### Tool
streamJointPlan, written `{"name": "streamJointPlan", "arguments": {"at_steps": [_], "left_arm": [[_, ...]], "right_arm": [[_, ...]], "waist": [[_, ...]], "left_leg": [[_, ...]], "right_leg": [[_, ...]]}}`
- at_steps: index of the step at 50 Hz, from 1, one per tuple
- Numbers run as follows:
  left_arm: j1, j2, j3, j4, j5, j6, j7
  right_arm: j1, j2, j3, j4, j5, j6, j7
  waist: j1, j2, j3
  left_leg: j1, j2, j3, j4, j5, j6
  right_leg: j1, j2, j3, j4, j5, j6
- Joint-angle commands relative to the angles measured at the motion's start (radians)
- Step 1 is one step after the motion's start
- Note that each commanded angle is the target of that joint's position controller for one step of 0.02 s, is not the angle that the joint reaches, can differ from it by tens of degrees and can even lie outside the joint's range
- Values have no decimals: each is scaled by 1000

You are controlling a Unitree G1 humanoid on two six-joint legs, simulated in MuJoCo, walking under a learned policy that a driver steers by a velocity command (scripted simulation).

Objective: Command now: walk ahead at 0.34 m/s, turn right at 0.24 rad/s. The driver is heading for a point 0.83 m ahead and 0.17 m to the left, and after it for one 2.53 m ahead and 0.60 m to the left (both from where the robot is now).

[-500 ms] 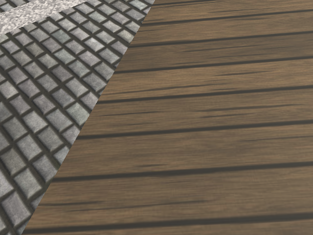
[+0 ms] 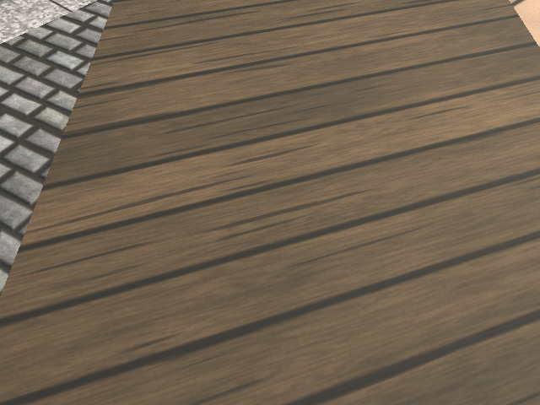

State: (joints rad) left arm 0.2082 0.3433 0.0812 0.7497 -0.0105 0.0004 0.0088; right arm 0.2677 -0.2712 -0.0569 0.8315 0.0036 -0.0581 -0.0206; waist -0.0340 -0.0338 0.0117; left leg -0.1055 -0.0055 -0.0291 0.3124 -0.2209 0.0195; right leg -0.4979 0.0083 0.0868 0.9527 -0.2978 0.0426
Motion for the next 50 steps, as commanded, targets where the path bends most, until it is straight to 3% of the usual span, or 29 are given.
{"name": "streamJointPlan", "arguments": {"at_steps": [1,3,6,8,9,10,11,12,13,14,16,20,24,28,31,33,34,35,36,37,38,39,40,41,42,45,47,50], "left_arm": [[-148,28,-8,-108,1,-46,-12],[-175,14,-18,-118,-3,-57,-20],[-158,40,-14,-119,-16,-64,-28],[-68,54,-6,-90,-19,-65,-27],[27,80,10,-61,-23,-62,-20],[162,125,29,-34,-23,-60,-9],[265,247,54,-25,-3,-53,-2],[289,208,44,-17,1,-63,-15],[212,144,20,-28,4,-73,-23],[159,97,6,-39,8,-79,-27],[91,57,-8,-49,13,-82,-31],[91,71,-3,-37,10,-91,-22],[116,82,-2,-11,15,-95,-10],[186,97,2,34,8,-94,-5],[195,104,5,48,6,-76,1],[184,131,13,39,12,-61,14],[180,144,15,32,17,-48,22],[167,148,14,23,17,-38,30],[178,135,3,-4,30,-43,38],[317,-30,-47,-37,48,-72,10],[208,76,-30,-41,10,-113,-7],[96,111,-20,-86,-30,-136,-17],[54,98,-27,-101,-22,-150,-14],[37,95,-22,-100,1,-151,-6],[57,100,-16,-102,13,-140,-5],[87,65,-21,-106,30,-106,-1],[18,35,-33,-133,36,-99,3],[-114,6,-45,-160,29,-107,-3]], "right_arm": [[-13,-189,-38,-51,8,-20,0],[7,-214,-43,-45,13,-19,8],[43,-230,-46,-34,26,-15,22],[32,-216,-39,-31,33,-8,27],[36,-187,-27,-28,27,-9,28],[26,-130,-6,-35,14,-13,32],[38,-40,23,-94,-5,-31,31],[3,-119,2,-104,18,-48,23],[-9,-177,-16,-109,40,-55,27],[-22,-175,-16,-101,42,-57,31],[-38,-155,-19,-94,16,-53,36],[-51,-108,-9,-95,7,-32,48],[-171,-72,10,-136,15,-30,57],[-293,-62,21,-190,23,-35,78],[-327,-72,18,-224,22,-39,100],[-274,-104,2,-227,18,-33,104],[-188,-139,-17,-213,18,-27,100],[-45,-183,-41,-183,20,-23,90],[112,-247,-65,-161,18,-11,72],[117,-324,-77,-169,22,-15,70],[150,-227,-58,-168,23,-14,62],[105,-203,-51,-168,14,-15,55],[42,-189,-47,-180,13,-17,52],[-16,-170,-41,-196,8,-18,51],[-46,-155,-35,-211,-6,-20,47],[-65,-157,-37,-210,5,-21,38],[-49,-185,-46,-200,8,-19,26],[-3,-197,-50,-181,19,-4,14]], "waist": [[-40,176,53],[-51,184,56],[-38,190,58],[27,168,40],[77,149,2],[146,77,-85],[152,-217,-195],[170,-196,-186],[133,-147,-68],[110,-127,-11],[73,-84,46],[46,-47,42],[80,-34,75],[119,-6,113],[104,-9,98],[61,-52,18],[14,-75,-49],[-65,-64,-132],[-127,22,-243],[-4,280,-367],[-89,168,-423],[-91,132,-249],[-50,28,-154],[-9,-9,-81],[29,17,-64],[68,57,-30],[50,66,-3],[-11,85,-2]], "left_leg": [[53,218,-211,-191,-130,166],[-4,217,-170,-186,-86,167],[-50,248,-174,-162,-90,177],[-108,246,-153,-102,-54,152],[-158,219,-120,-11,31,126],[-238,150,-37,219,69,74],[-529,27,85,596,-172,-8],[-647,6,-22,796,-347,-13],[-716,72,-50,867,-280,13],[-711,106,-39,860,-188,30],[-665,146,-33,785,-60,25],[-646,144,-3,682,98,-20],[-583,109,20,429,299,-30],[-564,68,31,276,367,7],[-571,33,51,225,285,49],[-475,-28,106,243,178,83],[-375,-64,129,255,125,105],[-161,-91,131,218,155,136],[169,39,-76,230,159,195],[545,315,-663,175,-24,411],[574,327,-811,34,-137,408],[452,295,-650,-1,-85,349],[288,254,-542,-14,17,319],[142,214,-458,-31,145,302],[42,188,-408,-56,232,304],[-127,154,-320,-100,326,312],[-206,115,-258,-108,328,291],[-251,53,-209,-75,222,223]], "right_leg": [[-125,-51,-62,-160,58,14],[-20,-44,-94,-279,55,6],[105,-29,-117,-382,63,-25],[272,-12,-130,-476,122,-58],[415,1,-127,-502,111,-80],[605,-83,-21,-533,85,-116],[836,-343,387,-615,-67,-245],[767,-406,627,-725,-235,-335],[689,-381,527,-739,-284,-313],[622,-324,414,-752,-235,-285],[513,-255,268,-790,-19,-256],[466,-216,105,-832,290,-262],[412,-181,-46,-866,340,-227],[482,-221,-114,-876,361,-212],[609,-255,-151,-793,570,-189],[676,-256,-180,-643,962,-163],[692,-247,-194,-502,1123,-149],[611,-223,-223,-292,1150,-122],[358,-192,-219,3,868,-93],[-111,38,-136,383,-185,-20],[-224,42,46,486,-259,-33],[-296,-14,50,456,-173,-51],[-270,-57,37,367,-99,-59],[-220,-81,24,282,-69,-49],[-149,-99,28,251,-50,-39],[-85,-115,-8,118,-27,11],[-69,-102,-33,-19,84,38],[24,-48,-48,-275,335,45]]}}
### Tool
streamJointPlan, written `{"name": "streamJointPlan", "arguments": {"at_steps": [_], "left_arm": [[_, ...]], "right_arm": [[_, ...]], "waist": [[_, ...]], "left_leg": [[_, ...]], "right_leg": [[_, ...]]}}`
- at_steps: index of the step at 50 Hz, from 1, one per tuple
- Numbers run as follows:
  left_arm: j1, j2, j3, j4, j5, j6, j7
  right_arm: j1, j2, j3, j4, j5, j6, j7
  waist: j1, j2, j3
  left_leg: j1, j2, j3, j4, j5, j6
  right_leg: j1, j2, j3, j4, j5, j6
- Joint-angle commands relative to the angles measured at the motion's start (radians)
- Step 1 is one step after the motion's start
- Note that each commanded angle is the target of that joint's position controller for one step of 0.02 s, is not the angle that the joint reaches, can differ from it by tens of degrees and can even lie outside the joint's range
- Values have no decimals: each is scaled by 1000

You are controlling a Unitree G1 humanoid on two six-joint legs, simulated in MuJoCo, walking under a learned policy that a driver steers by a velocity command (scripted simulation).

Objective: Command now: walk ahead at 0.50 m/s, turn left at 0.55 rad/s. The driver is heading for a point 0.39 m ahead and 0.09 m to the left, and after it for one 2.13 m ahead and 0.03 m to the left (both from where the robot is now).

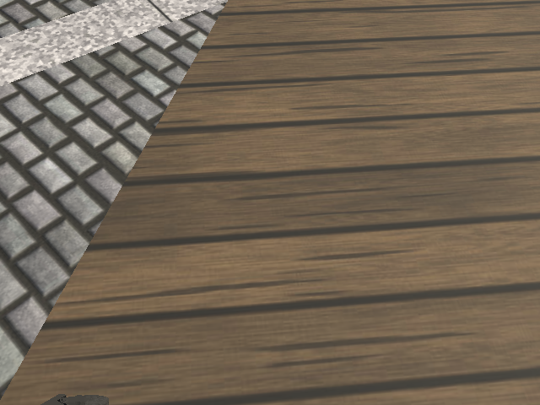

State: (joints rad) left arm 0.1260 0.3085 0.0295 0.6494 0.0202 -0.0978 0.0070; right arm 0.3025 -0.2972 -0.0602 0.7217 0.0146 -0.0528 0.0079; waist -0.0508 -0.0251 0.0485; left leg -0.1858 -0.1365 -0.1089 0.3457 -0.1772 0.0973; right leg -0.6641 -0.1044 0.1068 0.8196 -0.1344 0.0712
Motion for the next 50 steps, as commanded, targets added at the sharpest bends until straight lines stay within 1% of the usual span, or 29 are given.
{"name": "streamJointPlan", "arguments": {"at_steps": [1,5,7,8,9,10,11,12,13,14,15,17,21,25,28,31,32,33,34,35,36,37,38,39,41,42,45,48,50], "left_arm": [[-65,45,8,-67,-9,-13,-6],[-99,99,31,-85,-30,-25,-18],[-29,121,49,-70,-33,-33,-19],[52,145,63,-55,-26,-37,-13],[186,196,79,-49,-8,-40,-3],[270,274,100,-11,4,-23,-7],[262,189,85,-19,-15,-17,-14],[226,132,69,-27,-19,-12,-10],[180,113,61,-30,-11,-6,-9],[150,91,53,-22,-9,-3,-8],[136,79,49,-16,-3,-4,-5],[129,70,50,1,-10,-11,-5],[142,113,68,41,-14,-15,-5],[119,139,74,66,-18,1,4],[146,169,81,92,-33,20,14],[141,201,94,98,-62,34,22],[138,192,89,101,-67,38,22],[163,158,75,105,-56,34,17],[236,36,34,76,15,28,3],[343,51,9,113,-16,25,-16],[248,157,42,131,-54,37,-19],[165,145,39,99,-69,47,-17],[137,118,35,108,-54,60,-3],[152,115,37,118,-42,79,9],[228,95,39,152,-36,109,21],[238,85,38,155,-33,118,28],[170,89,42,128,-28,133,38],[99,91,48,93,-32,146,35],[78,86,50,79,-31,149,29]], "right_arm": [[-11,-174,-48,-62,9,-5,-17],[33,-165,-47,-45,16,9,-21],[13,-154,-45,-50,11,14,-20],[15,-120,-34,-54,7,12,-17],[25,-52,-9,-70,-6,6,-12],[151,-1,10,-104,20,-3,-10],[142,-106,-8,-84,31,-2,-15],[41,-161,-26,-92,24,5,-17],[-11,-156,-28,-103,12,11,-19],[-44,-143,-30,-115,3,11,-16],[-43,-126,-31,-121,9,15,-9],[-38,-87,-26,-123,17,26,-3],[-107,-54,-15,-151,6,34,3],[-207,-34,-6,-169,2,20,26],[-262,-36,-10,-192,1,16,48],[-194,-87,-37,-192,-9,22,58],[-84,-115,-57,-165,-11,20,52],[8,-157,-74,-142,-15,22,33],[39,-234,-73,-142,-34,27,5],[6,-200,-42,-176,-49,19,8],[5,-134,-31,-166,-45,23,17],[-52,-115,-22,-143,-31,17,21],[-107,-80,-9,-126,-24,10,22],[-157,-58,-1,-115,-27,6,21],[-215,-67,-7,-93,-52,-1,19],[-239,-72,-10,-86,-56,-5,15],[-241,-117,-30,-60,-43,5,-11],[-233,-118,-34,-38,-36,28,-34],[-234,-116,-36,-26,-33,38,-41]], "waist": [[-12,82,-48],[-9,120,-64],[42,146,-75],[85,139,-119],[141,36,-245],[90,-291,-364],[111,-217,-305],[139,-121,-183],[127,-56,-117],[113,-51,-65],[92,-81,-45],[79,-100,-33],[83,-57,-13],[104,-41,20],[115,-57,3],[55,-77,-64],[-12,-49,-120],[-62,4,-174],[3,282,-298],[15,282,-559],[-43,110,-515],[-20,103,-358],[12,49,-265],[51,68,-214],[101,116,-183],[109,126,-176],[79,124,-160],[54,125,-119],[48,125,-102]], "left_leg": [[-159,188,-147,-98,143,134],[-23,240,-280,10,37,101],[-2,245,-321,88,40,74],[-29,205,-294,183,56,43],[-124,143,-212,448,-52,5],[-457,15,-65,764,-421,-57],[-588,99,-77,908,-399,-74],[-621,130,-63,952,-303,-82],[-596,161,-34,943,-232,-91],[-581,186,-31,901,-182,-97],[-539,212,-25,875,-151,-98],[-510,226,4,837,-128,-104],[-561,245,11,690,-27,-123],[-486,225,78,442,163,-114],[-393,189,139,321,191,-94],[-241,123,168,249,86,-35],[-87,93,164,174,150,-2],[107,110,124,111,348,32],[441,391,-180,245,952,138],[574,621,-512,183,920,340],[454,541,-382,133,794,292],[342,484,-250,105,688,239],[212,440,-183,72,598,195],[83,414,-127,36,545,173],[-94,385,-34,-35,487,164],[-121,381,-1,-49,469,166],[-99,404,25,-81,300,171],[-77,432,19,-126,61,170],[-55,442,34,-127,30,164]], "right_leg": [[217,85,-68,-191,217,18],[242,100,-14,-308,144,-11],[335,99,-24,-349,75,-53],[471,75,-22,-376,63,-87],[700,-90,129,-370,-8,-156],[990,-310,585,-464,-244,-317],[962,-326,694,-516,-466,-311],[860,-280,539,-527,-439,-268],[755,-235,403,-534,-297,-244],[676,-195,303,-553,-177,-238],[619,-166,225,-577,-105,-229],[574,-144,124,-619,-27,-237],[593,-166,1,-661,119,-266],[589,-127,-167,-639,310,-229],[622,-130,-235,-574,470,-198],[662,-143,-248,-402,705,-171],[633,-121,-259,-265,706,-152],[525,-72,-279,-80,565,-110],[213,27,-273,271,-364,-57],[107,99,-64,512,-636,-30],[119,60,16,525,-557,-27],[67,34,-6,464,-511,-26],[82,-1,-12,384,-462,-17],[157,-20,-6,314,-419,-5],[317,-3,-37,244,-339,20],[341,2,-49,201,-326,27],[305,0,-72,140,-266,18],[251,-12,-80,118,-245,4],[242,-10,-95,83,-253,-5]]}}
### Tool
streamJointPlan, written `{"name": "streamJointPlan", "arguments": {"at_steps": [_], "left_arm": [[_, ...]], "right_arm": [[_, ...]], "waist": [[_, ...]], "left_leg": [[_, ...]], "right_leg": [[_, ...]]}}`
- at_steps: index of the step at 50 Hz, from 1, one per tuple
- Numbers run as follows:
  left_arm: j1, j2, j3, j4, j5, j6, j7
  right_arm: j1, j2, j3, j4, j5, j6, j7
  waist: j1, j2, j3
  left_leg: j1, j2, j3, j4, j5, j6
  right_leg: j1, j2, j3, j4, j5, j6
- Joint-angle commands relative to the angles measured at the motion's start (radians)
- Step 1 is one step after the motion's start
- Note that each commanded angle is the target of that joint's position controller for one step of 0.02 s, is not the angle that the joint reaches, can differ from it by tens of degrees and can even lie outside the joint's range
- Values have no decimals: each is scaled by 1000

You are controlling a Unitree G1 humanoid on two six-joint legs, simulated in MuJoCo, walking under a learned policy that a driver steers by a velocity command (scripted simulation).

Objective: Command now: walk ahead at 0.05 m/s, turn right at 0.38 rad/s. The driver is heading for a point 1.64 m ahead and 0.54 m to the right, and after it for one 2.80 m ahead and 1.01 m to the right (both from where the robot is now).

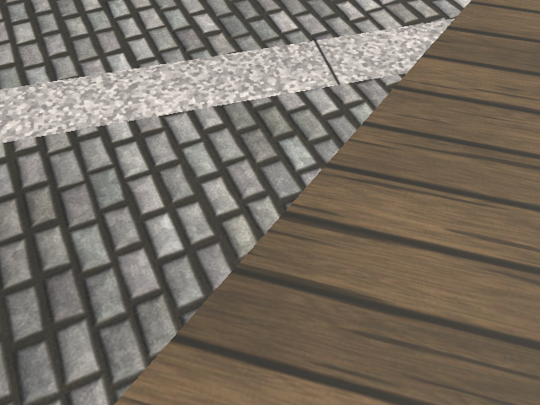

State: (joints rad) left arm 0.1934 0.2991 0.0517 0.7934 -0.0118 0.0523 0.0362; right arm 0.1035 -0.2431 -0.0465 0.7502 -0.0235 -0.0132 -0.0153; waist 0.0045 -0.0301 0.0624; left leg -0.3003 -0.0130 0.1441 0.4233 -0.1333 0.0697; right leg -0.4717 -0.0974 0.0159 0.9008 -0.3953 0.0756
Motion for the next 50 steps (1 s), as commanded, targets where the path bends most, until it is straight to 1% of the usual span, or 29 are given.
{"name": "streamJointPlan", "arguments": {"at_steps": [1,3,5,6,7,8,9,10,11,12,13,15,18,20,22,26,29,30,31,32,33,34,36,37,39,41,45,48,50], "left_arm": [[5,92,28,-70,1,-1,-5],[3,86,29,-76,0,-3,-18],[38,82,33,-71,0,-4,-32],[78,85,37,-58,2,-5,-39],[106,115,48,-50,10,-7,-41],[115,210,72,-63,11,-9,-27],[99,303,87,-88,28,-16,-25],[97,255,77,-101,52,-41,-31],[56,233,71,-104,48,-62,-30],[3,212,70,-114,26,-69,-26],[-28,181,61,-121,3,-68,-20],[-16,159,51,-126,1,-62,-9],[16,171,58,-127,0,-52,3],[43,178,63,-123,-11,-46,9],[43,186,65,-126,-11,-47,8],[31,195,66,-134,-4,-53,-5],[-9,160,52,-150,-8,-52,-7],[-22,117,39,-160,-5,-57,-8],[-17,32,15,-177,-2,-62,-12],[-39,72,24,-235,-21,-75,-12],[-32,145,40,-225,-21,-81,-13],[-17,167,51,-204,-16,-81,-19],[-19,141,51,-198,-10,-84,-28],[-36,118,46,-204,-13,-89,-37],[-56,75,32,-223,-14,-96,-45],[-81,48,20,-244,-11,-99,-49],[-179,11,-3,-286,-7,-110,-70],[-211,32,2,-306,-12,-112,-84],[-144,76,23,-297,-8,-112,-85]], "right_arm": [[-35,-172,-52,-50,6,4,-19],[-34,-181,-56,-41,12,14,-18],[-50,-194,-61,-33,27,25,-18],[-57,-194,-63,-28,40,31,-19],[-19,-172,-61,-9,51,35,-20],[16,-125,-53,-8,28,37,-15],[-81,-117,-49,-72,6,29,-21],[-140,-147,-58,-79,1,28,-23],[-118,-154,-64,-69,19,30,-21],[-78,-157,-69,-40,22,33,-27],[-65,-173,-75,-29,14,35,-34],[-58,-156,-73,-24,18,29,-32],[-80,-130,-63,-27,30,20,-31],[-101,-124,-58,-31,33,12,-18],[-138,-131,-56,-41,39,-1,-2],[-119,-152,-60,-36,50,-49,24],[-7,-154,-69,6,56,-78,28],[78,-185,-80,29,50,-83,21],[195,-246,-90,48,27,-82,10],[229,-309,-103,68,2,-84,21],[162,-249,-88,45,14,-89,21],[119,-190,-72,32,29,-88,15],[102,-161,-57,29,32,-83,6],[115,-157,-53,32,25,-84,2],[153,-162,-52,47,17,-88,1],[180,-169,-50,62,19,-88,5],[213,-207,-52,80,40,-80,12],[259,-236,-56,107,58,-69,17],[259,-258,-59,116,62,-59,16]], "waist": [[-9,129,-115],[-8,130,-122],[21,135,-137],[45,135,-144],[49,93,-128],[17,-131,-109],[35,-313,-61],[70,-182,-109],[34,-144,-116],[5,-89,-118],[-5,-83,-119],[-12,-87,-153],[8,-87,-159],[29,-100,-162],[48,-137,-107],[43,-150,-82],[-32,-114,-85],[-68,-69,-114],[-92,116,-172],[-77,256,-96],[-58,203,-21],[-50,196,16],[-48,174,25],[-57,162,22],[-71,142,6],[-78,127,7],[-98,121,35],[-85,131,48],[-19,154,-9]], "left_leg": [[75,322,-208,-197,-4,188],[111,330,-187,-167,45,178],[131,323,-150,-104,115,147],[120,306,-119,-51,115,114],[79,262,-74,42,46,46],[-89,155,28,286,-144,-58],[-348,-16,-6,476,-504,-131],[-364,-4,-155,654,-532,-124],[-371,13,-195,700,-444,-109],[-375,25,-206,694,-369,-108],[-380,32,-213,681,-319,-114],[-327,11,-209,698,-254,-132],[-328,0,-215,554,-211,-150],[-299,-1,-216,423,-176,-154],[-263,-5,-214,314,-172,-148],[-114,-25,-205,152,-204,-116],[122,-20,-182,-49,-75,-77],[285,62,-242,-64,-78,-48],[455,263,-480,-130,-268,28],[419,424,-803,-233,-494,155],[372,424,-775,-246,-572,172],[358,362,-665,-248,-523,133],[344,303,-501,-258,-330,86],[323,282,-424,-268,-223,77],[305,258,-322,-280,-79,86],[288,244,-254,-289,19,100],[242,234,-154,-298,109,97],[291,284,-151,-281,202,92],[336,294,-121,-165,531,71]], "right_leg": [[57,-13,-15,-22,2,-15],[85,1,-41,-87,-8,-30],[156,27,-77,-220,47,-57],[218,51,-100,-330,126,-80],[276,57,-59,-449,224,-118],[368,-112,203,-558,480,-195],[384,-305,504,-592,660,-388],[373,-288,478,-596,657,-426],[378,-232,384,-582,642,-377],[387,-180,324,-565,610,-321],[397,-166,302,-557,625,-294],[396,-133,272,-543,713,-293],[455,-115,282,-530,693,-292],[448,-96,319,-573,352,-293],[379,-88,381,-633,18,-301],[288,-72,451,-634,-86,-304],[175,-5,458,-558,-127,-256],[60,39,414,-450,-161,-214],[-111,145,248,-152,-218,-146],[-323,176,164,25,-242,-128],[-381,90,171,136,-164,-113],[-399,71,156,174,-87,-100],[-405,34,132,201,37,-81],[-387,22,118,208,97,-74],[-371,18,89,186,175,-57],[-341,23,71,92,229,-46],[-210,32,-16,-170,325,-58],[-135,49,-45,-276,285,-100],[7,97,-74,-329,243,-146]]}}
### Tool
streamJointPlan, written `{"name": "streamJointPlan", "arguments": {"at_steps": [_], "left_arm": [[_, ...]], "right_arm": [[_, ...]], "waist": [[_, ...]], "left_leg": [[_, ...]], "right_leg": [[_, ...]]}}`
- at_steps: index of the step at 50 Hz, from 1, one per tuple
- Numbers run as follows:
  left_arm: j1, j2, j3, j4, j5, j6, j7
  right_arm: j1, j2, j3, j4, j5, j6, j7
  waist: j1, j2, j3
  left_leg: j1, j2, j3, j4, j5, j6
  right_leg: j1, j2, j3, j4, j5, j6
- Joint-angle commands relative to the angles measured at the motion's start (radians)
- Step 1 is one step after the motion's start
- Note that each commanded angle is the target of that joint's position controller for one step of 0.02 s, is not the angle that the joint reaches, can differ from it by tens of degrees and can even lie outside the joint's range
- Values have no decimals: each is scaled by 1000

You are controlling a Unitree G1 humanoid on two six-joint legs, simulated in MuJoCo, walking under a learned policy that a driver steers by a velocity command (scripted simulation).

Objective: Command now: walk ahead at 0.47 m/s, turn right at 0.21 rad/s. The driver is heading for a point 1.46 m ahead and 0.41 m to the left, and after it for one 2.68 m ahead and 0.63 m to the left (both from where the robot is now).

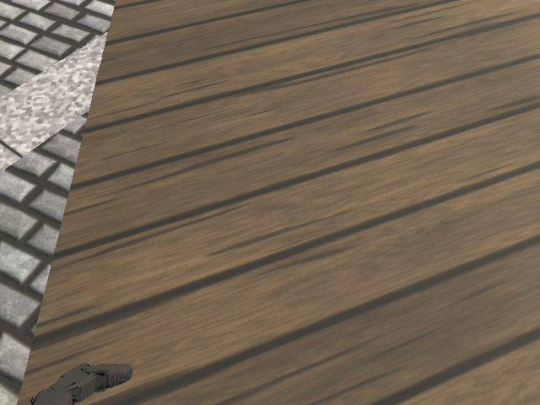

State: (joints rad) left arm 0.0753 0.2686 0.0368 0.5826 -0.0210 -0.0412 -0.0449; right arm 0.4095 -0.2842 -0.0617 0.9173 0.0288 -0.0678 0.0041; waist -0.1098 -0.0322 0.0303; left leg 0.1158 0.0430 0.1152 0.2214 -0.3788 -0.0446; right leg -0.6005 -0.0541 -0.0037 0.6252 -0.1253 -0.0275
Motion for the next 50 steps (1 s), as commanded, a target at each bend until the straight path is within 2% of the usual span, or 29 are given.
{"name": "streamJointPlan", "arguments": {"at_steps": [1,2,3,4,5,6,7,8,9,12,15,18,21,25,27,28,29,30,31,32,33,34,35,37,40,43,46,48,50], "left_arm": [[103,139,60,-49,3,-15,1],[254,185,86,-2,4,-7,13],[408,273,108,24,16,5,33],[406,306,99,25,15,0,29],[369,207,74,24,17,-11,21],[302,181,62,29,15,-19,19],[241,160,56,31,14,-24,18],[199,136,49,29,21,-29,14],[174,119,45,28,28,-35,14],[162,122,49,54,19,-59,16],[188,137,53,88,26,-64,28],[207,154,57,112,28,-65,37],[248,170,63,149,25,-61,43],[228,192,71,166,17,-26,65],[200,206,75,152,14,-4,83],[204,193,68,143,15,3,90],[282,130,45,113,53,-3,89],[394,61,15,101,54,-19,69],[332,165,35,118,26,-31,54],[227,174,37,80,1,-30,53],[181,166,37,77,10,-21,65],[163,176,43,69,24,-6,79],[177,173,46,66,27,10,82],[215,139,39,73,33,22,89],[195,121,34,71,40,25,101],[140,117,34,57,32,33,99],[84,115,34,36,22,19,83],[67,123,37,28,14,-2,73],[103,121,44,35,5,-24,66]], "right_arm": [[-56,-219,-42,-48,11,1,-6],[-45,-198,-31,-49,3,-1,-11],[-23,-115,-2,-89,-28,-10,-8],[57,-41,26,-94,-28,-33,2],[-49,-155,-7,-101,6,-44,8],[-124,-164,-10,-133,22,-51,10],[-149,-145,-6,-132,8,-53,3],[-142,-138,-10,-127,-8,-48,2],[-112,-125,-9,-117,-9,-36,4],[-109,-83,-1,-114,-16,-5,3],[-204,-74,3,-142,-22,1,4],[-299,-58,14,-163,-14,-9,21],[-385,-54,20,-199,-9,-14,35],[-383,-87,5,-237,-25,-21,64],[-231,-143,-26,-211,-29,-19,68],[-121,-187,-50,-188,-29,-18,56],[-53,-285,-70,-199,-36,-9,36],[-98,-303,-62,-238,-38,-7,34],[-105,-242,-54,-263,-32,7,34],[-161,-198,-43,-275,-24,13,30],[-206,-166,-34,-273,-15,21,26],[-233,-151,-30,-280,-16,27,17],[-250,-152,-30,-288,-28,33,14],[-272,-167,-38,-296,-38,38,8],[-261,-192,-50,-296,-29,48,-11],[-275,-191,-52,-307,-17,74,-30],[-272,-188,-50,-316,-12,86,-35],[-250,-185,-49,-316,-15,87,-30],[-247,-171,-43,-317,-12,88,-26]], "waist": [[178,147,-59],[250,131,-154],[281,-47,-307],[208,-236,-467],[241,-130,-365],[217,-115,-204],[181,-43,-132],[145,-48,-85],[114,-60,-79],[79,-43,-40],[98,-24,11],[136,-17,40],[170,2,73],[145,-33,18],[69,-59,-87],[13,-20,-151],[39,183,-279],[113,312,-467],[38,141,-521],[42,100,-383],[70,12,-236],[91,29,-180],[120,66,-149],[145,105,-140],[137,102,-184],[119,126,-185],[94,181,-154],[80,200,-141],[110,195,-123]], "left_leg": [[-100,213,-47,192,949,161],[-217,175,-14,392,931,129],[-526,97,9,757,523,80],[-727,-53,-139,1019,-198,54],[-823,-3,-218,1106,-170,66],[-872,40,-186,1091,-80,80],[-839,79,-174,1032,5,81],[-794,103,-174,982,61,76],[-736,119,-183,963,102,72],[-731,123,-172,886,164,43],[-808,122,-174,725,320,20],[-763,84,-147,524,494,30],[-754,51,-143,407,540,52],[-700,-13,-99,337,431,92],[-528,-85,-48,317,362,121],[-354,-101,-66,251,483,151],[-34,119,-347,343,911,249],[250,356,-813,283,1009,487],[205,309,-756,227,836,451],[83,261,-631,204,706,405],[-90,212,-542,163,636,358],[-222,187,-510,134,592,343],[-323,154,-492,103,554,332],[-416,121,-446,89,608,332],[-409,106,-434,117,640,321],[-420,71,-463,114,374,278],[-438,54,-539,75,-23,265],[-425,62,-588,88,-96,266],[-448,46,-618,121,-155,249]], "right_leg": [[322,86,-78,-101,12,-77],[573,85,-62,-91,34,-103],[928,-146,253,-78,-27,-185],[1039,-348,738,-255,-200,-316],[959,-314,692,-308,-241,-273],[812,-275,526,-324,-160,-240],[677,-228,415,-342,-65,-219],[574,-192,334,-372,21,-210],[510,-170,292,-409,46,-209],[432,-161,214,-484,117,-229],[442,-148,127,-516,144,-216],[436,-125,24,-536,137,-176],[502,-152,-32,-530,174,-159],[645,-178,-84,-351,544,-108],[669,-149,-106,-112,763,-63],[597,-93,-137,102,701,-16],[322,-7,-143,452,171,50],[5,177,7,804,-579,107],[-19,108,154,850,-526,83],[-64,68,131,806,-454,67],[-76,31,104,721,-394,69],[-34,6,105,647,-349,72],[32,3,104,602,-326,74],[89,17,84,512,-306,91],[89,33,89,387,-237,121],[100,46,105,280,-150,131],[125,60,102,144,-136,120],[169,73,94,54,-180,101],[283,81,79,-95,-166,71]]}}
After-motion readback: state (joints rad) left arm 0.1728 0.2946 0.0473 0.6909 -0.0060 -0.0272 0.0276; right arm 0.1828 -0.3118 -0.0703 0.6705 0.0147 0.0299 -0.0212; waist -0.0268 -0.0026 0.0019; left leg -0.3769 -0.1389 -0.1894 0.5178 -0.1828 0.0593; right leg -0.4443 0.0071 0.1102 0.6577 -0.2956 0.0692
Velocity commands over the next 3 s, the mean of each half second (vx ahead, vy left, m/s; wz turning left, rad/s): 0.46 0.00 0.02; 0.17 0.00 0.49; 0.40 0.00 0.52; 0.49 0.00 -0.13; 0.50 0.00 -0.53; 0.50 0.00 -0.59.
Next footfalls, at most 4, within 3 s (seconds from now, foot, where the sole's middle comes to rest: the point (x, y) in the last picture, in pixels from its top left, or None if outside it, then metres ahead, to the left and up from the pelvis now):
0.04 right None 0.19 -0.13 -0.76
0.56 left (213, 385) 0.50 0.10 -0.76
1.04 right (296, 346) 0.58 -0.11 -0.76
1.50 left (139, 329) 0.66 0.28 -0.76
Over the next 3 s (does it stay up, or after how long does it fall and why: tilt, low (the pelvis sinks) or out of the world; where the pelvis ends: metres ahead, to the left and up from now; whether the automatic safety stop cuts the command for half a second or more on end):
stays up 1.37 0.44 -0.01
